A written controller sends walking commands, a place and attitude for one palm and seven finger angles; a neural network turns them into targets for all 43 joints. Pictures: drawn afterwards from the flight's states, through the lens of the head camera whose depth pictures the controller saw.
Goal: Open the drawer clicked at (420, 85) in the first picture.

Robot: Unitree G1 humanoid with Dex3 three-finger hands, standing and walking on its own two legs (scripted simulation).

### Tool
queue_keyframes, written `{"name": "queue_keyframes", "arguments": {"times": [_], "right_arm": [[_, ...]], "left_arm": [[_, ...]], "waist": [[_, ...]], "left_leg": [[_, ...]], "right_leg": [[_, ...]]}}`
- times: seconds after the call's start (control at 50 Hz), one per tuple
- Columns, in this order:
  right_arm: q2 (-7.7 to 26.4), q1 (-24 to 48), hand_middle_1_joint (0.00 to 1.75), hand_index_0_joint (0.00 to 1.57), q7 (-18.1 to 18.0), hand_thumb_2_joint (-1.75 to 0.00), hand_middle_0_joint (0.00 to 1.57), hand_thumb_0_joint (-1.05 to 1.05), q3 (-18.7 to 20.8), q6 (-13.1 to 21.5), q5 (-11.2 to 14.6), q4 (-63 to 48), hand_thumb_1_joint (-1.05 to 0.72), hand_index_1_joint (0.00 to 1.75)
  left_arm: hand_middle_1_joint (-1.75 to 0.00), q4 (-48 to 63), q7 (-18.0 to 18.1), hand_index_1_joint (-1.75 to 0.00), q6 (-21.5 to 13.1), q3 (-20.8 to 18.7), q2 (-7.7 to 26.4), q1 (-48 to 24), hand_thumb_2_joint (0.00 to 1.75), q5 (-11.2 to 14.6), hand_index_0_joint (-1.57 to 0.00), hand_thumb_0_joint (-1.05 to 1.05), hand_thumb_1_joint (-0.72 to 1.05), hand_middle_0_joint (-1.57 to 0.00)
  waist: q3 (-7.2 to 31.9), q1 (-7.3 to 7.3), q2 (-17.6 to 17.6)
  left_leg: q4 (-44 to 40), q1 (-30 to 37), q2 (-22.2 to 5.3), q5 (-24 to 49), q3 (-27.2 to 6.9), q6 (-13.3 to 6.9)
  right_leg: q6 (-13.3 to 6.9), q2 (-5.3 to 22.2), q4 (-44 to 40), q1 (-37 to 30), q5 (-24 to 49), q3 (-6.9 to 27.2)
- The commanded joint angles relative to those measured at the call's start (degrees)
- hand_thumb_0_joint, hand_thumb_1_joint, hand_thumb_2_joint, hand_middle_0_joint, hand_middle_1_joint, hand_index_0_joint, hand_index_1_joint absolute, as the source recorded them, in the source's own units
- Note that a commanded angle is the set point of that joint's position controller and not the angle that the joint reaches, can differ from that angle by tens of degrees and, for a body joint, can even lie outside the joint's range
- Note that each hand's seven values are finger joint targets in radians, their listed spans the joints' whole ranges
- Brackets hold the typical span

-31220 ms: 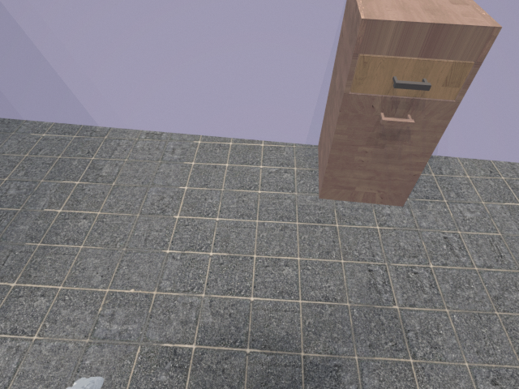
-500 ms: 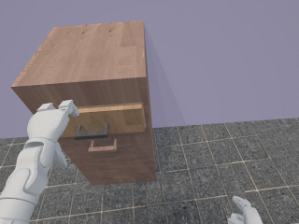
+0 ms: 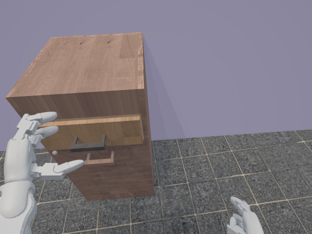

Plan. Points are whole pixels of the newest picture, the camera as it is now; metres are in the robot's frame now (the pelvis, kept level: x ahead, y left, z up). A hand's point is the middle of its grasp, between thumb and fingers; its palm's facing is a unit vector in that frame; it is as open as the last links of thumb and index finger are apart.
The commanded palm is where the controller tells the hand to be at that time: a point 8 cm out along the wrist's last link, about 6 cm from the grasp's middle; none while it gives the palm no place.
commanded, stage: draw the hand back to the body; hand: left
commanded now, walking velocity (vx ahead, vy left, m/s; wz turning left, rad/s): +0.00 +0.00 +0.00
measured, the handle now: (89, 142) +0.42 +0.31 -0.09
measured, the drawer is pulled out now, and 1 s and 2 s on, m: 0.03 0.03 0.03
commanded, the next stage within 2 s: step back with the hand held close in 0.62 s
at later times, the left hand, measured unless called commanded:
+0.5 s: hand (41, 182) +0.17 +0.23 +0.15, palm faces +0.39 -0.83 -0.39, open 8.0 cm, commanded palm +0.12 +0.27 +0.17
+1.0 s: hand (37, 179) +0.17 +0.25 +0.15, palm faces +0.31 -0.82 -0.48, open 7.4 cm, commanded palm +0.11 +0.29 +0.17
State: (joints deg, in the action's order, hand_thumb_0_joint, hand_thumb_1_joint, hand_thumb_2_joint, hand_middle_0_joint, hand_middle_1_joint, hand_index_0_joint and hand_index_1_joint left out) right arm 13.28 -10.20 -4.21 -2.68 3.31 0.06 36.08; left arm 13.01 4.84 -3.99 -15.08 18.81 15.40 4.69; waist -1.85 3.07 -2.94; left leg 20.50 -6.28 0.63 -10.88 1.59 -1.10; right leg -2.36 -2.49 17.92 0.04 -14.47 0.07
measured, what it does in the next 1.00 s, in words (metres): stands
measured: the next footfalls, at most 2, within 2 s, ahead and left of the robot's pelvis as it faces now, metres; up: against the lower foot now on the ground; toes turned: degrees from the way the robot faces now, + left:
right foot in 1.98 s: -0.21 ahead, -0.08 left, +0.00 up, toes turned +0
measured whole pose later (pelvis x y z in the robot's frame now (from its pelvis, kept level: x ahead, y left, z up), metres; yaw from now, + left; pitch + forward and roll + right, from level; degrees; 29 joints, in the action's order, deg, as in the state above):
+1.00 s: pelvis -0.02 +0.01 +0.00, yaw +0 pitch +1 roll -1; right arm 14.0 -9.1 -3.7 1.0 -0.2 0.8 32.4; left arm 29.9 5.2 -8.6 -18.6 21.2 35.5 3.8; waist -0.3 0.6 -3.1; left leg 24.1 -15.0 0.9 -10.5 1.3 -2.0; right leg -1.3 -2.2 21.3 8.5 -14.2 -0.5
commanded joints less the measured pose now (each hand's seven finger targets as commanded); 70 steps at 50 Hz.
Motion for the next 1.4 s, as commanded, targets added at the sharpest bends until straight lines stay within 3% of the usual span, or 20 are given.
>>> {"name": "queue_keyframes", "arguments": {"times": [0.0,0.04,0.12,0.24,0.3,0.34,0.4,0.58,0.64,0.66,0.7,0.72,0.74,0.82,0.9,1.02,1.12,1.26,1.32,1.38], "right_arm": [[6.2,8.0,0.30,0.20,-0.3,-0.90,0.20,0.00,3.4,4.0,-0.1,-8.9,-0.90,0.30],[6.2,8.0,0.30,0.20,-0.2,-0.90,0.20,0.00,3.6,4.3,-0.1,-8.8,-0.90,0.30],[6.0,7.9,0.30,0.20,-0.4,-0.90,0.20,0.00,4.0,4.8,-0.2,-8.4,-0.90,0.30],[5.7,8.0,0.30,0.20,-0.5,-0.90,0.20,0.00,4.3,5.3,-0.1,-8.7,-0.90,0.30],[5.4,8.3,0.30,0.20,-0.6,-0.90,0.20,0.00,4.3,5.6,-0.1,-9.0,-0.90,0.30],[5.3,8.2,0.30,0.20,-0.7,-0.90,0.20,0.00,4.3,5.4,-0.2,-8.6,-0.90,0.30],[5.2,7.9,0.30,0.20,-0.9,-0.90,0.20,0.00,4.1,5.2,-0.2,-8.2,-0.90,0.30],[5.0,8.5,0.30,0.20,-0.8,-0.90,0.20,0.00,3.6,5.7,-0.5,-8.4,-0.90,0.30],[5.0,8.2,0.30,0.20,-0.7,-0.90,0.20,0.00,3.7,5.7,-0.5,-8.4,-0.90,0.30],[5.1,8.3,0.30,0.20,-0.6,-0.90,0.20,0.00,3.7,5.8,-0.5,-8.4,-0.90,0.30],[4.8,8.4,0.30,0.20,-0.5,-0.90,0.20,0.00,3.6,5.7,-0.4,-8.4,-0.90,0.30],[6.3,8.6,0.30,0.20,0.0,-0.90,0.20,0.00,3.6,4.3,0.2,-11.4,-0.90,0.30],[5.8,8.6,0.30,0.20,0.2,-0.90,0.20,0.00,3.8,3.4,-0.2,-10.3,-0.90,0.30],[6.0,7.5,0.30,0.20,0.6,-0.90,0.20,0.00,4.7,1.3,0.2,-12.0,-0.90,0.30],[6.0,7.2,0.30,0.20,0.3,-0.90,0.20,0.00,5.5,-0.1,0.7,-13.0,-0.90,0.30],[6.1,6.4,0.30,0.20,0.2,-0.90,0.20,0.00,6.2,-1.2,1.0,-14.3,-0.90,0.30],[6.4,5.9,0.30,0.20,0.2,-0.90,0.20,0.00,6.3,-0.6,0.8,-14.9,-0.90,0.30],[7.0,5.8,0.30,0.20,-0.1,-0.90,0.20,0.00,6.2,1.6,0.4,-15.1,-0.90,0.30],[7.1,5.1,0.30,0.20,0.0,-0.90,0.20,0.00,6.1,2.8,0.4,-15.1,-0.90,0.30],[6.9,4.8,0.30,0.20,-0.2,-0.90,0.20,0.00,6.2,3.8,0.1,-14.7,-0.90,0.30]], "left_arm": [[-0.75,16.0,0.7,-0.75,-4.2,-6.2,10.7,-1.7,0.60,0.5,-0.25,0.00,0.20,-0.25],[-0.70,18.5,0.7,-0.70,-4.6,-6.4,10.8,-0.5,0.63,0.4,-0.25,0.00,0.27,-0.25],[-0.62,20.1,0.8,-0.62,-5.3,-7.5,11.0,4.9,0.69,0.5,-0.24,0.00,0.41,-0.24],[-0.48,24.2,0.7,-0.48,-6.0,-7.8,10.5,10.6,0.78,0.6,-0.22,0.00,0.62,-0.22],[-0.41,25.3,0.7,-0.41,-5.9,-8.1,10.2,13.4,0.82,0.6,-0.21,0.00,0.73,-0.21],[-0.37,23.9,0.6,-0.37,-5.7,-7.7,9.7,12.6,0.86,0.5,-0.21,0.00,0.80,-0.21],[-0.30,22.9,0.7,-0.30,-5.6,-7.1,9.2,10.3,0.90,0.4,-0.20,0.00,0.90,-0.20],[-0.30,23.7,1.1,-0.30,-5.2,-6.7,9.2,9.1,0.90,0.3,-0.20,0.00,0.90,-0.20],[-0.30,24.3,1.2,-0.30,-5.1,-7.2,9.5,9.8,0.90,0.1,-0.20,0.00,0.90,-0.20],[-0.30,24.6,1.3,-0.30,-4.9,-7.5,10.1,9.6,0.90,0.0,-0.20,0.00,0.90,-0.20],[-0.30,23.9,1.4,-0.30,-4.8,-7.1,9.3,10.2,0.90,0.2,-0.20,0.00,0.90,-0.20],[-0.30,29.3,1.7,-0.30,-6.9,-13.5,15.7,6.2,0.90,-0.5,-0.20,0.00,0.90,-0.20],[-0.30,25.3,1.4,-0.30,-7.4,-10.9,12.0,10.8,0.90,-0.7,-0.20,0.00,0.90,-0.20],[-0.30,25.9,1.3,-0.30,-8.1,-9.5,9.8,17.4,0.90,-0.9,-0.20,0.00,0.90,-0.20],[-0.30,27.3,1.8,-0.30,-8.1,-11.0,11.1,20.5,0.90,-0.6,-0.20,0.00,0.90,-0.20],[-0.30,31.0,2.6,-0.30,-8.3,-12.3,12.5,22.6,0.90,-0.4,-0.20,0.00,0.90,-0.20],[-0.30,32.9,3.2,-0.30,-8.9,-12.7,12.9,23.9,0.90,-0.7,-0.20,0.00,0.90,-0.20],[-0.30,33.6,3.9,-0.30,-10.6,-13.7,13.0,23.1,0.90,-1.5,-0.20,0.00,0.90,-0.20],[-0.30,33.9,4.0,-0.30,-11.2,-13.2,11.8,23.4,0.90,-2.0,-0.20,0.00,0.90,-0.20],[-0.30,35.0,4.3,-0.30,-11.5,-13.6,11.9,22.7,0.90,-2.3,-0.20,0.00,0.90,-0.20]], "waist": [[7.8,0.21,1.3],[8.3,0.22,-0.6],[7.1,0.34,1.3],[6.4,0.51,-1.0],[4.9,0.70,0.4],[3.8,0.44,2.4],[2.2,0.06,0.4],[2.9,0.53,0.7],[5.3,0.94,0.3],[5.1,0.94,-1.6],[3.4,0.87,-0.2],[-0.5,-1.15,0.4],[0.8,-1.60,2.0],[7.1,-2.06,1.6],[10.7,-2.27,2.2],[12.1,-2.50,0.9],[11.4,-2.50,-1.9],[8.2,-2.88,-3.3],[7.8,-3.00,-3.4],[8.3,-3.07,-2.9]], "left_leg": [[-0.3,7.7,-0.9,15.1,0.2,-0.7],[-0.3,8.1,-0.8,14.8,0.2,-0.5],[0.0,7.7,-0.7,13.5,0.2,-0.7],[0.3,7.5,-0.8,12.2,0.1,-0.6],[0.1,6.8,-0.9,11.4,-0.1,-0.5],[0.2,6.7,-0.9,11.3,-0.1,-0.7],[-0.2,6.9,-1.0,8.9,-0.3,-0.6],[-0.2,6.7,-1.0,9.6,-1.0,-0.5],[0.2,7.2,-1.1,12.0,-1.0,-0.4],[0.2,7.3,-1.0,11.8,-0.7,-0.2],[-0.2,6.5,-1.2,11.5,-1.1,-0.1],[2.9,2.8,-1.6,8.0,-2.8,-1.3],[4.2,2.1,-1.6,6.8,-3.2,-1.4],[4.4,2.0,-2.5,12.5,-2.7,-1.2],[4.2,2.2,-3.6,20.9,-3.0,-1.1],[4.2,-0.2,-4.5,23.4,-3.7,-0.8],[2.0,-4.8,-5.7,17.8,-5.2,-0.8],[-4.1,-19.1,-7.3,-8.6,-9.0,-2.2],[-6.0,-24.6,-8.4,-15.9,-11.0,-2.9],[-4.9,-26.0,-8.3,-17.4,-10.7,-3.1]], "right_leg": [[1.6,1.6,-3.3,4.6,19.2,-0.7],[1.6,1.6,-3.3,4.8,18.4,-0.6],[1.9,1.7,-3.9,5.6,17.6,-0.5],[1.9,1.8,-4.4,6.5,15.7,-0.1],[2.0,1.7,-4.7,7.2,14.6,-0.2],[2.2,1.6,-4.8,8.0,14.6,-0.1],[2.1,1.8,-5.7,9.2,11.0,0.3],[1.9,2.1,-5.4,8.0,11.5,0.4],[1.8,2.1,-4.1,6.5,14.4,0.2],[1.7,2.0,-4.7,6.7,14.2,0.5],[1.7,1.9,-4.5,7.0,13.5,0.0],[2.1,4.7,-6.8,15.3,14.2,4.9],[1.9,5.9,-6.5,15.3,13.6,4.6],[2.2,6.2,-2.4,12.8,17.3,2.8],[2.7,5.3,0.8,11.5,21.0,0.8],[2.7,4.4,3.8,11.4,19.6,0.1],[2.7,3.0,6.0,11.4,12.7,-0.2],[2.5,1.7,9.0,7.6,3.8,1.1],[2.5,1.2,11.9,5.0,2.5,1.2],[2.4,1.4,12.2,4.7,2.4,2.0]]}}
